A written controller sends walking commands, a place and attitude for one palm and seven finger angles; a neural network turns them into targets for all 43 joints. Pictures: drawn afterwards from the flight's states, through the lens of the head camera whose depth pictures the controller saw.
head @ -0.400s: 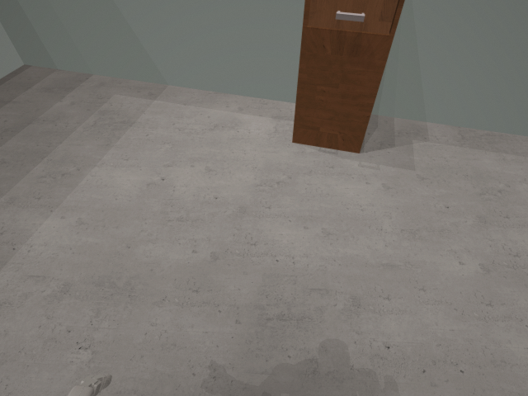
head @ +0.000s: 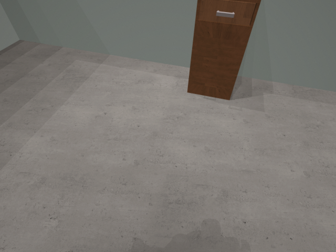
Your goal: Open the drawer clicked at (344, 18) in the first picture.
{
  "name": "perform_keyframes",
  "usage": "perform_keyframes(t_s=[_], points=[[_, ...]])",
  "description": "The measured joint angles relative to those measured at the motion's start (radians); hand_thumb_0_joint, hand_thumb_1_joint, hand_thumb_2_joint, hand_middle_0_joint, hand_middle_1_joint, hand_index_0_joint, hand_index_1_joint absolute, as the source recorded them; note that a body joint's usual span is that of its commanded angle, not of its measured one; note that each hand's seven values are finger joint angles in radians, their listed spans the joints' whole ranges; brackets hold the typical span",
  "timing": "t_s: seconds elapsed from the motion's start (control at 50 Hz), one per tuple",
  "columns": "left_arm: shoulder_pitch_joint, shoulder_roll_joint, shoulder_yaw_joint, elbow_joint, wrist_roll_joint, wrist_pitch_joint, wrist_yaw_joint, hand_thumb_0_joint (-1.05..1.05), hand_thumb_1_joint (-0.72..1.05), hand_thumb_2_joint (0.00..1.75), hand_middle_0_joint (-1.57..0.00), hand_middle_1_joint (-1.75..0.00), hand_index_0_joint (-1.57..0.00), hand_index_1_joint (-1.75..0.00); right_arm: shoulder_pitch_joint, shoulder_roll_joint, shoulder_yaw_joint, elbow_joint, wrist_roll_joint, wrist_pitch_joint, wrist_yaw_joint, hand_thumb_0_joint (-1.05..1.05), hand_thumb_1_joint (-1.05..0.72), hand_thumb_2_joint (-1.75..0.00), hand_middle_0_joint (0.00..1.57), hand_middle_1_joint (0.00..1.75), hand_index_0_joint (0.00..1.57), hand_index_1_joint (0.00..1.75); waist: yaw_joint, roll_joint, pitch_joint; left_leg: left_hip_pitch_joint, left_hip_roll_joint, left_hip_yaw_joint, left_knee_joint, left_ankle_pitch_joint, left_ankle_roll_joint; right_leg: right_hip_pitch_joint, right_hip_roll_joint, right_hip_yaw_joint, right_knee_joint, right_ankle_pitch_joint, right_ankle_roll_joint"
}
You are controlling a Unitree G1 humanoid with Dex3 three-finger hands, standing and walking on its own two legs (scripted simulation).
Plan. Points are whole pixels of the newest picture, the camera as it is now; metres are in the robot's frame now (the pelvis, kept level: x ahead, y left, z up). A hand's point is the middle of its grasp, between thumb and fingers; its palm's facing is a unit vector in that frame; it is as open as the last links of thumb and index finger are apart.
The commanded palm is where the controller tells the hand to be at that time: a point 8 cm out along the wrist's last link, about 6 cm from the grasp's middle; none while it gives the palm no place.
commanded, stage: stand and wait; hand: left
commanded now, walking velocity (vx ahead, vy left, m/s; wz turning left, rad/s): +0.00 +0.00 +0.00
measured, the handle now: (225, 13) +1.59 -0.29 -0.02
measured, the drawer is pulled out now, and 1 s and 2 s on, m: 0.00 0.00 0.00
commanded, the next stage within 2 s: look at it before walking up in 0.46 s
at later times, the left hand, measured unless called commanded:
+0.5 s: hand out of the picture +0.05 +0.25 -0.15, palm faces -0.02 -0.94 -0.33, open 7.4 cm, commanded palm none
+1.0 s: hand out of the picture +0.05 +0.25 -0.15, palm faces -0.02 -0.94 -0.33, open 7.4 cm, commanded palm none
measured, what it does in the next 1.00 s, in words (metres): stands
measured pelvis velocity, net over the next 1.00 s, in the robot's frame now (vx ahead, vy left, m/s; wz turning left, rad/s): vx -0.02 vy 0.00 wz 0.00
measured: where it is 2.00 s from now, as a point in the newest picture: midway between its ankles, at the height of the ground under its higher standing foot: outside the picture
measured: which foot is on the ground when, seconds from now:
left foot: down 0.00-1.00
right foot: down 0.00-1.00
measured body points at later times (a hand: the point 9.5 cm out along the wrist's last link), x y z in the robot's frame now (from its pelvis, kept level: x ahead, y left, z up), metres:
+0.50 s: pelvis -0.02 +0.00 +0.00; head -0.02 +0.00 +0.45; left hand +0.05 +0.30 -0.13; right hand +0.05 -0.30 -0.13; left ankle -0.01 +0.13 -0.74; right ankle -0.01 -0.12 -0.74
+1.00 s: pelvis -0.02 +0.00 +0.00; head -0.02 +0.00 +0.45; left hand +0.05 +0.30 -0.13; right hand +0.05 -0.30 -0.13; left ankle -0.01 +0.13 -0.74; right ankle -0.01 -0.12 -0.74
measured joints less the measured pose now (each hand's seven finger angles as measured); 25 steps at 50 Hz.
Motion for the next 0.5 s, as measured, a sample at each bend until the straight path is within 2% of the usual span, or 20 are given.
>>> perform_keyframes(t_s=[0.5], points=[[-0.001, 0.007, 0.001, 0.063, 0.000, -0.004, -0.005, 0.00, 0.91, 0.90, -0.20, -0.30, -0.20, -0.30, 0.034, -0.009, 0.003, 0.081, 0.005, -0.003, 0.006, 0.01, -0.91, -0.90, 0.20, 0.30, 0.21, 0.30, -0.006, 0.007, 0.006, 0.008, 0.002, -0.002, -0.057, 0.060, -0.001, 0.009, 0.002, -0.001, -0.058, 0.061, 0.000]])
